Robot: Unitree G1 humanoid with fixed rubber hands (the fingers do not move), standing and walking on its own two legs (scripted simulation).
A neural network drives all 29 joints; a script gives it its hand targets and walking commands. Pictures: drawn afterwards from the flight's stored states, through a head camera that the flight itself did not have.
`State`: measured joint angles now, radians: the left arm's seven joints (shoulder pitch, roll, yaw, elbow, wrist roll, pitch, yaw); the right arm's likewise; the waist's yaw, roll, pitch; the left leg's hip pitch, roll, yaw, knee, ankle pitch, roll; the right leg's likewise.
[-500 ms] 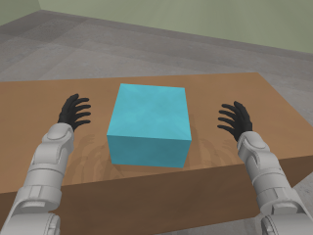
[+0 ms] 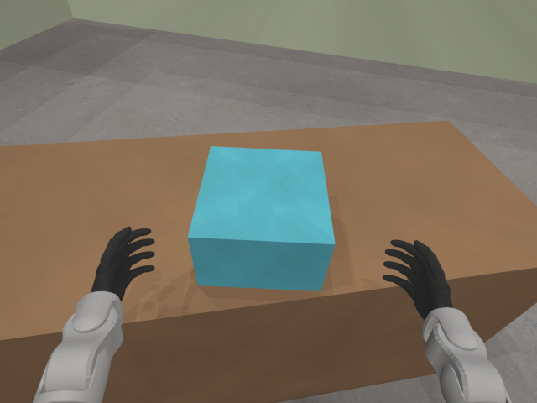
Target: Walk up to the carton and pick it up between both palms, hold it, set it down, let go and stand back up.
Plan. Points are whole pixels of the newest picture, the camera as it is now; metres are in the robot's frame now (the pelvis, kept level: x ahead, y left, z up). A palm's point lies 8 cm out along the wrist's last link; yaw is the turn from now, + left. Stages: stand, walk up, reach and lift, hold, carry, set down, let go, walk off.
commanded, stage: set down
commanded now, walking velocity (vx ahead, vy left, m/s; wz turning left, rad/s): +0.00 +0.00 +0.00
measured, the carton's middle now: (262, 215) +0.47 +0.02 +0.00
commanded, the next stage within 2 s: let go in 1.34 s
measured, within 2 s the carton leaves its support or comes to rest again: neither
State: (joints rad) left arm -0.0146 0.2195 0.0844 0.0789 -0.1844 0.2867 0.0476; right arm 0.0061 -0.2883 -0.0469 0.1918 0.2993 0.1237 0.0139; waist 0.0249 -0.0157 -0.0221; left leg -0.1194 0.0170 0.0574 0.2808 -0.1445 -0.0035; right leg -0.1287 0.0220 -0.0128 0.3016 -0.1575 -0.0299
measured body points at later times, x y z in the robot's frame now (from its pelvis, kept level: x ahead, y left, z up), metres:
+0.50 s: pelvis +0.01 +0.00 +0.00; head +0.02 +0.01 +0.45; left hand +0.23 +0.23 +0.00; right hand +0.23 -0.22 +0.00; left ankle +0.00 +0.12 -0.75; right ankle +0.00 -0.10 -0.75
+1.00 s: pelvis +0.02 +0.01 +0.00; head +0.01 +0.00 +0.45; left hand +0.22 +0.24 -0.01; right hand +0.20 -0.21 -0.06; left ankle +0.00 +0.12 -0.75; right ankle +0.00 -0.10 -0.75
